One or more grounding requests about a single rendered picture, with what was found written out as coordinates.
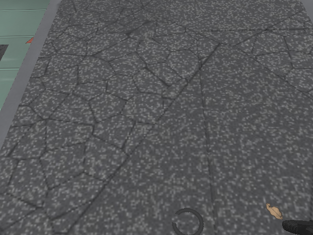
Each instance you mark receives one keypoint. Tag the robot right hand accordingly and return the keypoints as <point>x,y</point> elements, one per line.
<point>299,227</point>

